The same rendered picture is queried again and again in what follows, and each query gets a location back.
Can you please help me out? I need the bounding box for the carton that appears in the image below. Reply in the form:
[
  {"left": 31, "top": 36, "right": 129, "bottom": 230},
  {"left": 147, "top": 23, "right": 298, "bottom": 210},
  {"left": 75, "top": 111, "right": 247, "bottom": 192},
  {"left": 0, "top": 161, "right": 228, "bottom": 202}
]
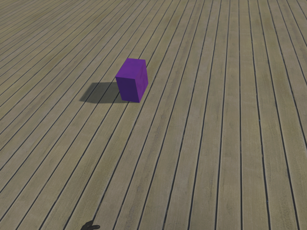
[{"left": 115, "top": 58, "right": 148, "bottom": 103}]

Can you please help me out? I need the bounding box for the robot left hand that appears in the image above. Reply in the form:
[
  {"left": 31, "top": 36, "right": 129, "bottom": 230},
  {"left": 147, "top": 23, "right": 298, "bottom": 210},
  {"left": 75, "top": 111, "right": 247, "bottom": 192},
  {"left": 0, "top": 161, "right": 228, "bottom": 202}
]
[{"left": 81, "top": 220, "right": 100, "bottom": 230}]

